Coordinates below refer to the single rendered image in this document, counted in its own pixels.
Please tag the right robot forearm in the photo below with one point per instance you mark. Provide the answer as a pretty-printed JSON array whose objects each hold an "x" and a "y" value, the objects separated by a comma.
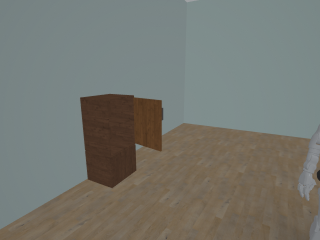
[{"x": 313, "y": 154}]

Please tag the right robot shin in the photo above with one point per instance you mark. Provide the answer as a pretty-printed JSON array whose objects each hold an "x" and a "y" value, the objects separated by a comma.
[{"x": 314, "y": 233}]

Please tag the cupboard door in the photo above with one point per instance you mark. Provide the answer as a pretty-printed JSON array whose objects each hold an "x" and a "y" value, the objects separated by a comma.
[{"x": 148, "y": 122}]

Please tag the robot right hand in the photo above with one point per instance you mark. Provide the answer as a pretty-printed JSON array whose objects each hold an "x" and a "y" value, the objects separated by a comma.
[{"x": 307, "y": 180}]

